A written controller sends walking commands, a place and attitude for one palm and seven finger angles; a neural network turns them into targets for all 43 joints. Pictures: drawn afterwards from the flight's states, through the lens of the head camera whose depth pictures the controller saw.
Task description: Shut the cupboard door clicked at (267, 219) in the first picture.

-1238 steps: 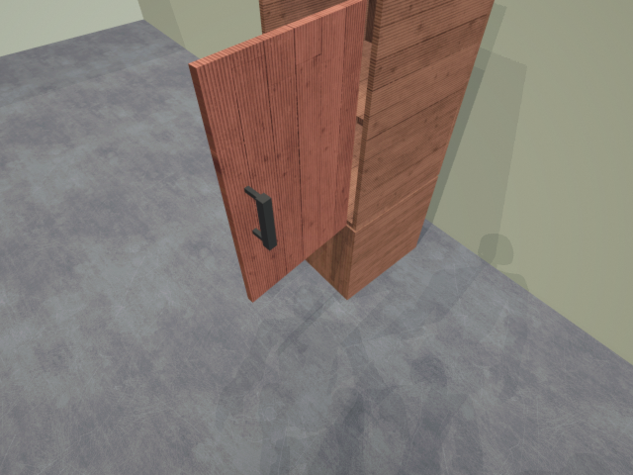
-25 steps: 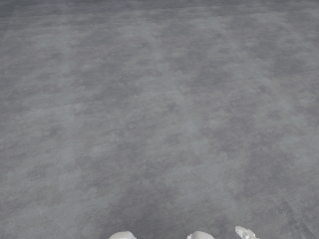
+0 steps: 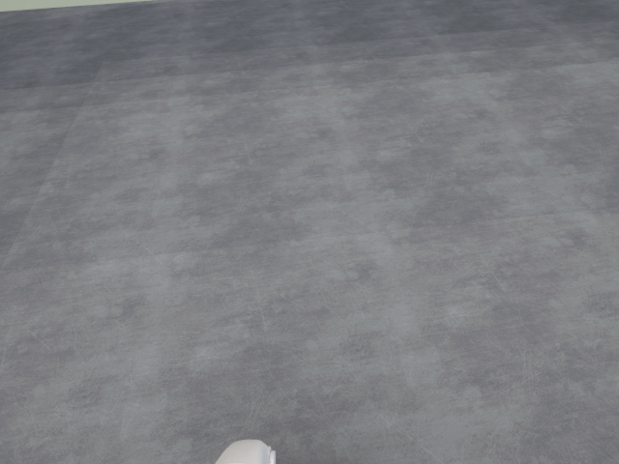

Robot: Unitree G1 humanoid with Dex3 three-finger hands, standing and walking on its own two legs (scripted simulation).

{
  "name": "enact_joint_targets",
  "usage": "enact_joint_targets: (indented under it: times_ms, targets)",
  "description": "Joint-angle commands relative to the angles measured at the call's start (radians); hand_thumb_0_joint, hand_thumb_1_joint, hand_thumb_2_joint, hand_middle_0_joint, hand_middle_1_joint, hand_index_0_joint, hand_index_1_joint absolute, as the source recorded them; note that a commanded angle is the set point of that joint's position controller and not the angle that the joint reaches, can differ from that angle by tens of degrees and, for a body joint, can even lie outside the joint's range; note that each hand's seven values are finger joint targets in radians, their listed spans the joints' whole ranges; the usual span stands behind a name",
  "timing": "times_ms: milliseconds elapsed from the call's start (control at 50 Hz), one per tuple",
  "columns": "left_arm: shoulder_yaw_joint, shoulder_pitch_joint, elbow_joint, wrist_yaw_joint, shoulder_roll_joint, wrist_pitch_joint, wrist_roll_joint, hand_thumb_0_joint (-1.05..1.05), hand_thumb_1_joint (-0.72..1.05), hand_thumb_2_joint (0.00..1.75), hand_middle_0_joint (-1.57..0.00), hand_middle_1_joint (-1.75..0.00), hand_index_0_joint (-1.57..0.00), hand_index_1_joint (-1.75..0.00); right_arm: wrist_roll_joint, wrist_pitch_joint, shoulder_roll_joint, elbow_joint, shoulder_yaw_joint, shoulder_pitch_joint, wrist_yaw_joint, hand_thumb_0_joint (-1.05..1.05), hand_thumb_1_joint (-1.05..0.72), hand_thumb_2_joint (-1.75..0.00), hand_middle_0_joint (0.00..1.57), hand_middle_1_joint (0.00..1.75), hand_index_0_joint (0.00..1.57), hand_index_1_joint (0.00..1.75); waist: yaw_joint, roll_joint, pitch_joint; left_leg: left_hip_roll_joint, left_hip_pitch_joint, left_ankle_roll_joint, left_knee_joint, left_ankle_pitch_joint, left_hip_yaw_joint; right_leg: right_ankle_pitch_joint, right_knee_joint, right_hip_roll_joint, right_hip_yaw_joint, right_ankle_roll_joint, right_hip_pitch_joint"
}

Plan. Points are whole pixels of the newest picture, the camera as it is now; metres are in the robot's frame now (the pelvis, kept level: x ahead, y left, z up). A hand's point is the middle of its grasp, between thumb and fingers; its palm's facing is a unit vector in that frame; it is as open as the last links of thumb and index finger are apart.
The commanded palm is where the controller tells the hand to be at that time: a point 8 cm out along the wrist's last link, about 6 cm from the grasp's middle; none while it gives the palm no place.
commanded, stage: walk to a spot facing it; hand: left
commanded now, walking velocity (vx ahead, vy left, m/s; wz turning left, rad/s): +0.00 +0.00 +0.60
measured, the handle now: out of the picture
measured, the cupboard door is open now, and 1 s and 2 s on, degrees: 73 73 73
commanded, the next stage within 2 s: turn to face it in 0.10 s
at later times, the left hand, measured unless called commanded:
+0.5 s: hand out of the picture +0.10 +0.24 -0.19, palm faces +0.16 -0.97 -0.16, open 7.3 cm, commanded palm none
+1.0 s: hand (201, 394) +0.25 +0.19 -0.16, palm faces -0.21 -0.94 -0.27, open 7.3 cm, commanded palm none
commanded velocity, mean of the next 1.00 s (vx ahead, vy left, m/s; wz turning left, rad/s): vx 0.00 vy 0.00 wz -0.40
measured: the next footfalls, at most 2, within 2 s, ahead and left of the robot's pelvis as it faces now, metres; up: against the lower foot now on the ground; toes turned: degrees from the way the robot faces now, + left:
left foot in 0.30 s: +0.19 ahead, +0.14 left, +0.00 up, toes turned +15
right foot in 0.84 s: +0.14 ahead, -0.09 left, +0.00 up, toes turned -16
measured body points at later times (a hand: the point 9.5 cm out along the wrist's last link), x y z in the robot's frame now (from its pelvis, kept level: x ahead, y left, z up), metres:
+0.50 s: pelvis +0.11 +0.06 -0.01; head +0.14 +0.09 +0.44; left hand +0.09 +0.29 -0.17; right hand +0.28 -0.14 -0.13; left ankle +0.15 +0.13 -0.74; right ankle +0.08 -0.11 -0.67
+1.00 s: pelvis +0.12 +0.01 -0.01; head +0.16 -0.01 +0.44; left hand +0.26 +0.24 -0.14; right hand +0.11 -0.26 -0.16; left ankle +0.14 +0.15 -0.66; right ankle +0.10 -0.08 -0.74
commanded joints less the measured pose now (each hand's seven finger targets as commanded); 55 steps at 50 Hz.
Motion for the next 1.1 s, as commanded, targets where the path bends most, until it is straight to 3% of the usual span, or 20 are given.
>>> enact_joint_targets:
  times_ms: [0, 160, 220, 240, 260, 280, 300, 320, 380, 520, 740, 780, 800, 820, 840, 860, 880, 900, 960, 1080]
  targets:
    - [0.014, 0.092, -0.024, 0.008, 0.113, -0.023, -0.002, 0.00, 0.90, 0.90, -0.20, -0.30, -0.20, -0.30, -0.006, 0.008, 0.003, -0.080, 0.001, -0.004, 0.013, 0.00, -0.90, -0.90, 0.20, 0.30, 0.20, 0.30, 0.008, -0.141, -0.057, 0.043, -0.101, -0.034, -0.082, 0.053, 0.014, 0.664, -0.175, -0.257, 0.047, -0.043, 0.118]
    - [0.019, 0.144, -0.006, 0.014, 0.177, 0.002, 0.001, 0.00, 0.90, 0.90, -0.20, -0.30, -0.20, -0.30, -0.006, 0.012, -0.025, -0.179, 0.017, -0.201, 0.031, 0.00, -0.90, -0.90, 0.20, 0.30, 0.20, 0.30, 0.048, -0.185, -0.041, 0.022, -0.083, -0.015, -0.439, 0.051, 0.100, 0.767, -0.084, -0.292, -0.014, -0.045, 0.253]
    - [0.018, 0.133, -0.003, 0.016, 0.185, 0.005, 0.004, 0.00, 0.90, 0.90, -0.20, -0.30, -0.20, -0.30, -0.008, -0.003, -0.042, -0.157, 0.019, -0.112, 0.018, 0.00, -0.90, -0.90, 0.20, 0.30, 0.20, 0.30, 0.010, -0.142, -0.088, -0.021, 0.168, 0.020, -0.610, 0.102, 0.090, 0.770, 0.061, -0.279, -0.004, -0.035, 0.181]
    - [0.012, 0.129, -0.002, 0.018, 0.176, 0.010, -0.004, 0.00, 0.90, 0.90, -0.20, -0.30, -0.20, -0.30, -0.014, -0.011, -0.072, -0.129, 0.014, -0.019, 0.012, 0.00, -0.90, -0.90, 0.20, 0.30, 0.20, 0.30, -0.033, -0.081, -0.138, -0.011, 0.360, 0.029, -0.711, 0.311, 0.080, 0.615, 0.180, -0.238, -0.025, -0.003, 0.092]
    - [-0.001, 0.184, -0.007, 0.022, 0.128, 0.020, -0.016, 0.00, 0.90, 0.90, -0.20, -0.30, -0.20, -0.30, -0.024, -0.026, -0.167, -0.115, 0.000, 0.058, 0.003, 0.00, -0.90, -0.90, 0.20, 0.30, 0.20, 0.30, -0.038, 0.152, -0.244, 0.197, 0.577, 0.099, -0.722, 0.702, -0.145, 0.150, 0.358, -0.109, -0.038, 0.060, -0.085]
    - [-0.024, 0.207, -0.007, 0.027, 0.087, 0.033, -0.027, 0.00, 0.90, 0.90, -0.20, -0.30, -0.20, -0.30, -0.009, -0.025, -0.238, -0.106, -0.009, 0.093, -0.018, 0.00, -0.90, -0.90, 0.20, 0.30, 0.20, 0.30, -0.041, 0.299, -0.318, 0.387, 0.634, 0.219, -0.770, 1.043, -0.338, -0.461, 0.551, -0.007, 0.067, 0.086, -0.172]
    - [-0.026, 0.195, -0.007, 0.038, 0.104, 0.047, -0.018, 0.00, 0.90, 0.90, -0.20, -0.30, -0.20, -0.30, -0.003, -0.015, -0.224, -0.107, 0.000, 0.048, -0.029, 0.00, -0.90, -0.90, 0.20, 0.30, 0.20, 0.30, -0.025, 0.187, -0.302, 0.401, 0.556, 0.244, -0.789, 0.896, -0.260, -0.486, 0.606, -0.010, 0.174, 0.054, -0.131]
    - [-0.032, 0.158, -0.011, 0.035, 0.074, 0.052, -0.014, 0.00, 0.90, 0.90, -0.20, -0.30, -0.20, -0.30, -0.007, -0.021, -0.189, -0.135, 0.012, -0.029, -0.042, 0.00, -0.90, -0.90, 0.20, 0.30, 0.20, 0.30, 0.001, 0.092, -0.173, 0.381, 0.451, 0.231, -0.828, 0.773, -0.237, -0.416, 0.603, -0.026, 0.190, 0.057, -0.178]
    - [-0.011, 0.108, 0.023, 0.020, 0.101, 0.079, -0.009, 0.00, 0.90, 0.90, -0.20, -0.30, -0.20, -0.30, -0.009, -0.024, -0.149, -0.144, 0.025, -0.116, -0.054, 0.00, -0.90, -0.90, 0.20, 0.30, 0.20, 0.30, 0.017, 0.126, -0.122, 0.339, 0.372, 0.174, -0.876, 0.577, -0.135, -0.297, 0.616, -0.025, 0.252, 0.066, -0.203]
    - [0.033, 0.079, -0.020, -0.014, 0.107, 0.119, 0.005, 0.00, 0.90, 0.90, -0.20, -0.30, -0.20, -0.30, -0.009, -0.001, -0.157, -0.154, -0.001, -0.162, -0.047, 0.00, -0.90, -0.90, 0.20, 0.30, 0.20, 0.30, 0.044, 0.090, -0.045, 0.336, 0.254, 0.144, -0.981, 0.089, -0.014, -0.184, 0.612, -0.001, 0.190, 0.077, -0.250]
    - [0.038, 0.008, -0.101, -0.031, 0.108, 0.108, 0.008, 0.00, 0.90, 0.90, -0.20, -0.30, -0.20, -0.30, -0.014, 0.003, -0.188, -0.147, -0.037, -0.124, -0.031, 0.00, -0.90, -0.90, 0.20, 0.30, 0.20, 0.30, 0.037, 0.150, -0.093, 0.369, 0.336, 0.116, -0.839, 0.221, 0.127, -0.115, 0.247, 0.036, 0.109, 0.058, -0.134]
    - [0.046, 0.081, -0.087, -0.028, 0.147, 0.101, 0.009, 0.00, 0.90, 0.90, -0.20, -0.30, -0.20, -0.30, -0.007, 0.006, -0.192, -0.159, -0.038, -0.147, -0.027, 0.00, -0.90, -0.90, 0.20, 0.30, 0.20, 0.30, 0.084, 0.076, -0.114, 0.323, 0.259, 0.052, -0.692, 0.176, 0.187, 0.047, 0.058, 0.029, 0.130, 0.034, 0.013]
    - [0.057, 0.117, -0.087, -0.021, 0.229, 0.086, 0.018, 0.00, 0.90, 0.90, -0.20, -0.30, -0.20, -0.30, 0.002, 0.009, -0.140, -0.182, -0.032, -0.148, -0.023, 0.00, -0.90, -0.90, 0.20, 0.30, 0.20, 0.30, 0.108, -0.161, -0.122, 0.201, 0.160, -0.018, -0.483, -0.008, 0.257, 0.184, -0.114, -0.116, 0.362, -0.023, 0.075]
    - [0.067, 0.126, -0.085, -0.008, 0.318, 0.073, 0.019, 0.00, 0.90, 0.90, -0.20, -0.30, -0.20, -0.30, 0.000, 0.013, -0.083, -0.231, -0.014, -0.179, -0.015, 0.00, -0.90, -0.90, 0.20, 0.30, 0.20, 0.30, 0.123, -0.366, -0.084, 0.048, -0.071, -0.062, -0.239, -0.319, 0.206, 0.464, -0.165, -0.284, 0.633, -0.134, 0.116]
    - [0.066, 0.142, -0.082, 0.000, 0.333, 0.076, 0.006, 0.00, 0.90, 0.90, -0.20, -0.30, -0.20, -0.30, 0.001, 0.026, -0.116, -0.235, -0.014, -0.177, -0.024, 0.00, -0.90, -0.90, 0.20, 0.30, 0.20, 0.30, 0.125, -0.269, -0.099, 0.049, -0.090, -0.055, -0.098, -0.308, 0.069, 0.468, -0.163, -0.327, 0.621, -0.193, 0.089]
    - [0.065, 0.097, -0.096, 0.005, 0.311, 0.080, 0.005, 0.00, 0.90, 0.90, -0.20, -0.30, -0.20, -0.30, 0.002, 0.030, -0.101, -0.238, -0.014, -0.196, -0.022, 0.00, -0.90, -0.90, 0.20, 0.30, 0.20, 0.30, 0.102, -0.197, -0.069, 0.064, -0.147, -0.054, -0.045, -0.247, 0.019, 0.395, -0.161, -0.282, 0.577, -0.189, 0.091]
    - [0.063, 0.048, -0.103, 0.013, 0.286, 0.074, 0.005, 0.00, 0.90, 0.90, -0.20, -0.30, -0.20, -0.30, 0.000, 0.026, -0.109, -0.233, -0.015, -0.193, -0.028, 0.00, -0.90, -0.90, 0.20, 0.30, 0.20, 0.30, 0.080, -0.269, -0.085, 0.057, -0.199, -0.064, -0.019, -0.199, -0.010, 0.399, -0.145, -0.247, 0.609, -0.178, 0.123]
    - [0.050, 0.005, -0.112, 0.012, 0.255, 0.073, -0.001, 0.00, 0.90, 0.90, -0.20, -0.30, -0.20, -0.30, 0.000, 0.026, -0.131, -0.216, -0.020, -0.174, -0.029, 0.00, -0.90, -0.90, 0.20, 0.30, 0.20, 0.30, 0.060, -0.231, -0.088, 0.066, -0.183, -0.074, -0.011, -0.121, -0.028, 0.409, -0.130, -0.209, 0.524, -0.156, 0.126]
    - [0.041, -0.027, -0.131, 0.006, 0.236, 0.067, -0.003, 0.00, 0.90, 0.90, -0.20, -0.30, -0.20, -0.30, -0.002, 0.026, -0.118, -0.195, -0.015, -0.126, -0.023, 0.00, -0.90, -0.90, 0.20, 0.30, 0.20, 0.30, 0.036, -0.145, -0.132, 0.048, -0.082, -0.093, -0.099, -0.039, -0.006, 0.426, -0.108, -0.146, 0.431, -0.129, 0.101]
    - [0.054, 0.020, -0.108, 0.000, 0.269, 0.073, 0.004, 0.00, 0.90, 0.90, -0.20, -0.30, -0.20, -0.30, 0.007, 0.015, -0.103, -0.223, -0.006, -0.166, -0.034, 0.00, -0.90, -0.90, 0.20, 0.30, 0.20, 0.30, 0.070, -0.136, -0.118, 0.011, -0.016, -0.097, -0.349, -0.108, 0.009, 0.489, -0.075, -0.154, 0.521, -0.167, 0.130]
